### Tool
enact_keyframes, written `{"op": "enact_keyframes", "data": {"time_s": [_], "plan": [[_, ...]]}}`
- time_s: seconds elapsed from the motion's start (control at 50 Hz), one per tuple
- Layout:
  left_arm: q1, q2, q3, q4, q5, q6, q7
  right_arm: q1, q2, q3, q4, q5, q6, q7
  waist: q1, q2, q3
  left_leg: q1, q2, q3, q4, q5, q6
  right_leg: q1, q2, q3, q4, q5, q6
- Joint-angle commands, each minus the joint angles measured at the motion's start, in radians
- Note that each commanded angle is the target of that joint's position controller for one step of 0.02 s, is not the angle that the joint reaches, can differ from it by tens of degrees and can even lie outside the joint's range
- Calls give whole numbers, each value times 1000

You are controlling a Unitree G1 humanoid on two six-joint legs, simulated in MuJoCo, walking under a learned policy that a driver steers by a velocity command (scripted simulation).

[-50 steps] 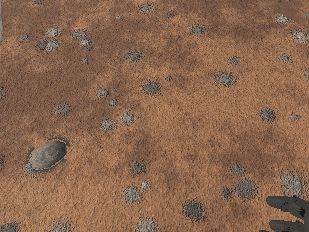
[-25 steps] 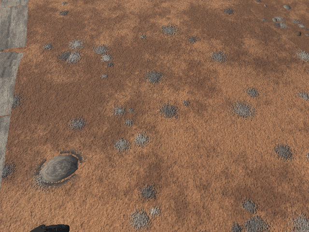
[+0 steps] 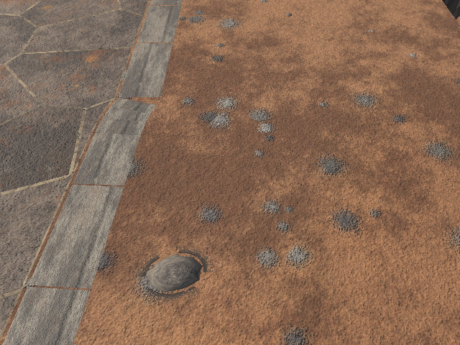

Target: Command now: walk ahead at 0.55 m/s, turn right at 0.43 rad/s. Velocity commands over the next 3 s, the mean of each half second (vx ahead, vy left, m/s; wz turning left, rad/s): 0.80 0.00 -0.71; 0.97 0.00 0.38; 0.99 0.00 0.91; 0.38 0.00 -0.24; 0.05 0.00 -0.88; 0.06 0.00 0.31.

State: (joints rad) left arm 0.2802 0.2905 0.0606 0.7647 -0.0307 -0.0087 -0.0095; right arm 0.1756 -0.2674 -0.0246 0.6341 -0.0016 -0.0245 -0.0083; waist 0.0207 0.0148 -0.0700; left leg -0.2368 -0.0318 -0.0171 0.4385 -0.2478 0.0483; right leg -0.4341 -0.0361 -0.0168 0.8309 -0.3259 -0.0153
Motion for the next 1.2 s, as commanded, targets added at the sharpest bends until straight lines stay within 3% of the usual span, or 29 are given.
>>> {"op": "enact_keyframes", "data": {"time_s": [0.02, 0.1, 0.16, 0.18, 0.2, 0.22, 0.24, 0.26, 0.34, 0.42, 0.54, 0.58, 0.62, 0.64, 0.66, 0.68, 0.7, 0.72, 0.74, 0.82, 0.88, 0.98, 1.02, 1.04, 1.06, 1.08, 1.12, 1.16, 1.2], "plan": [[-121, 83, 15, -112, -2, -40, -7, 11, -196, -70, -28, 12, -43, 0, -63, 115, 84, 144, 346, -285, -275, -363, 134, -224, -76, 31, -22, -11, -38], [-26, 67, 8, -99, -8, -35, -14, -76, -199, -81, -35, 23, -48, 19, -2, 70, 81, 28, 314, -121, -259, -318, 103, -29, -77, -61, -92, 0, -58], [213, 86, 25, -3, 1, -36, -8, -136, -133, -67, -45, 11, -40, 16, 95, -88, 73, -139, 212, 75, 49, -326, 48, 254, 25, -161, -194, 11, -85], [380, 157, 54, 34, 3, -44, -2, -176, -54, -43, -71, -13, -44, 14, 156, -278, 63, -326, 114, 185, 489, -187, -6, 410, -52, 73, -286, -149, -158], [373, 238, 54, -15, 2, -71, -17, -221, 7, -19, -149, -10, -66, 20, 112, -430, 124, -723, -58, 68, 819, -303, -54, 520, -209, 692, -554, -385, -327], [306, 206, 50, -69, 12, -88, -28, -223, -48, -24, -165, 30, -99, 33, 112, -280, 78, -866, -7, -73, 905, -250, -26, 610, -309, 910, -704, -578, -377], [269, 181, 42, -86, 20, -98, -27, -244, -93, -34, -161, 48, -122, 44, 98, -155, 84, -891, 41, -95, 903, -175, -6, 610, -323, 877, -666, -522, -352], [252, 169, 37, -97, 19, -96, -24, -227, -87, -33, -142, 31, -132, 45, 80, -51, 77, -832, 72, -91, 843, -104, -5, 570, -289, 768, -626, -434, -321], [213, 98, 3, -109, 11, -68, 16, -243, -110, -54, -115, 8, -120, 49, 35, -74, 148, -626, 62, -68, 528, 98, -62, 385, -163, 509, -659, -151, -265], [228, 96, 3, -77, 4, -51, 50, -363, -44, -36, -132, 10, -119, 58, 58, -109, 189, -441, -20, 2, 235, 290, -107, 243, -64, 353, -664, 83, -218], [284, 79, 3, 9, 2, -55, 47, -439, -65, -42, -155, 36, -129, 75, 100, -197, 203, -367, -2, 64, 19, 345, -45, 459, -129, 262, -639, 488, -164], [283, 123, 16, 21, 31, -47, 42, -344, -114, -64, -142, 41, -122, 66, 41, -241, 95, -265, -55, 134, 46, 237, 15, 586, -143, 211, -468, 1033, -139], [163, 161, 23, -1, 62, -37, 40, 74, -174, -89, -42, 52, -89, 42, -191, -244, -129, 228, -18, 102, 128, 199, 101, 414, -137, 154, -29, 1336, -110], [126, 85, 4, -43, 83, -48, 39, 320, -206, -88, 18, 30, -75, 35, -241, -10, -289, 629, 124, -169, 203, -49, 180, 73, -49, 150, 359, 822, -85], [247, 5, -27, -56, 33, -80, 20, 358, -240, -100, 59, 34, -88, 53, -133, 468, -412, 836, 334, -839, -56, -389, 355, -231, 143, 175, 672, -85, -13], [146, 81, -20, -73, -8, -113, 7, 288, -138, -81, 49, 24, -86, 45, -166, 321, -254, 789, 308, -901, -157, -500, 320, -386, 72, 217, 695, -71, -40], [-10, 105, -26, -112, -21, -138, -3, 273, -117, -76, 48, 5, -83, 37, -180, 157, -120, 639, 281, -745, -155, -361, 291, -399, 36, 215, 666, -48, -51], [-92, 82, -35, -142, 5, -158, -3, 246, -139, -80, 51, -1, -87, 41, -135, -24, -19, 454, 233, -667, -184, -217, 271, -355, 19, 194, 565, -29, -62], [-128, 73, -32, -151, 32, -166, -1, 207, -122, -72, 49, -4, -91, 43, -89, -74, 29, 328, 193, -592, -207, -102, 266, -303, -7, 191, 460, -7, -59], [-135, 46, -43, -181, 48, -154, -5, 169, -84, -52, 59, 33, -83, 24, 13, -6, 162, 39, 149, -498, -283, -17, 289, -235, -46, 157, 195, -31, 11], [-304, 18, -63, -250, 56, -166, -22, 150, -144, -74, 48, 48, -81, -5, -24, 9, 225, -272, 62, -362, -323, -19, 215, 58, 2, 85, -143, 305, 49], [-309, 106, -7, -255, 9, -149, 5, 279, -153, -86, 76, 65, -58, -8, -39, 38, 157, -105, 95, -412, -173, 1, 118, 251, 31, 126, -293, 372, 71], [-83, 156, 35, -227, -2, -144, 20, 267, -147, -82, 71, 36, -44, 4, 105, 55, -4, -84, 47, -355, 190, 291, 48, 487, 15, 107, -260, 229, 28], [169, 212, 55, -196, 2, -132, 34, 247, -70, -54, 35, -4, -41, 9, 203, -24, -197, -241, 5, -292, 550, 201, 18, 785, -151, 269, -206, -6, -28], [208, 312, 65, -156, 36, -122, 10, 427, 60, -10, -8, 68, -56, 12, 70, -509, -387, -503, -65, -195, 926, -306, -12, 1006, -420, 906, -470, -425, -200], [161, 220, 54, -168, 28, -114, 5, 368, -22, -14, 11, 96, -47, -5, 93, -429, -266, -633, 28, -160, 1049, -216, -7, 911, -394, 1001, -570, -621, -174], [73, 127, 32, -145, 37, -100, 13, 155, -88, -31, -10, 51, -37, -7, 102, -123, -1, -649, 105, -89, 1033, -88, 1, 646, -317, 622, -552, -217, -125], [4, 67, 18, -111, 62, -100, 14, 104, -70, -39, -37, 40, -20, 14, 33, -117, 82, -550, 170, -104, 942, -54, 10, 441, -254, 399, -568, 17, -120], [-26, 33, 14, -80, 39, -108, 9, 81, -32, -33, -60, 56, 9, 25, -2, -128, 112, -548, 202, -96, 894, -74, 15, 382, -243, 266, -601, 101, -110]]}}
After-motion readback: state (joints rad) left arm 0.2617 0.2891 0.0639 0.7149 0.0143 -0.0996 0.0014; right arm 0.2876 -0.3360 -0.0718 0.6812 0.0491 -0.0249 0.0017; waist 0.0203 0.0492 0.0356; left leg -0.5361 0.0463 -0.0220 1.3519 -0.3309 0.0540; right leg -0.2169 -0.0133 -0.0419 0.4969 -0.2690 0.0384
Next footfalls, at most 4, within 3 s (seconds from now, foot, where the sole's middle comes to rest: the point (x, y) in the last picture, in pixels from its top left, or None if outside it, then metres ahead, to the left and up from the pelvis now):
0.18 right None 0.07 -0.16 -0.78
0.62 left None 0.56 -0.16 -0.78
1.04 right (405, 260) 0.86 -0.53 -0.78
1.48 left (307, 175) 1.25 -0.24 -0.78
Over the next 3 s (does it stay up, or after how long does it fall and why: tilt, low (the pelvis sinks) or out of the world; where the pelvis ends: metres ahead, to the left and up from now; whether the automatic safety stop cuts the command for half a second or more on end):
stays up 1.53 -0.19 0.00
